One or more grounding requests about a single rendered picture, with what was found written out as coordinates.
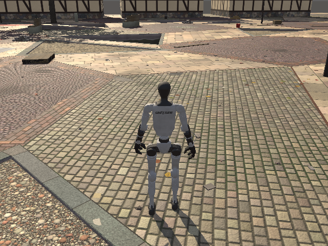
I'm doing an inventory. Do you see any robot left hand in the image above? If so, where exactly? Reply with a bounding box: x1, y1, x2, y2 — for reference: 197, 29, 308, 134
134, 143, 146, 154

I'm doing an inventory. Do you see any right robot upper arm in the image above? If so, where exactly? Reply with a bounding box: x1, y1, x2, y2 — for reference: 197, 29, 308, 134
175, 104, 189, 132

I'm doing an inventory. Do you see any robot left forearm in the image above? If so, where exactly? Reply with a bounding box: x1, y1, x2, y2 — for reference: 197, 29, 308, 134
135, 123, 145, 144

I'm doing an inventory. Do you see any robot left shin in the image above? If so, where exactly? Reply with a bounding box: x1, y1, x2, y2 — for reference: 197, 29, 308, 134
148, 173, 155, 208

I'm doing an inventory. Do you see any robot right forearm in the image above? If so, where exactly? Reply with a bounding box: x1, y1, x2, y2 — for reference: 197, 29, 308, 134
183, 125, 194, 147

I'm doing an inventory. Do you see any robot right foot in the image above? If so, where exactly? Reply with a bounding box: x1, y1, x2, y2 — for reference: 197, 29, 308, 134
171, 197, 178, 210

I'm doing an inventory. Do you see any robot right hand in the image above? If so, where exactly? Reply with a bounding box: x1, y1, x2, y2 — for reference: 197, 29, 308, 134
184, 146, 196, 159

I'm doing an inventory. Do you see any left robot upper arm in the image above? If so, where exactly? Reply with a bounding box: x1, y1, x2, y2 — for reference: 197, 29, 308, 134
140, 104, 153, 131

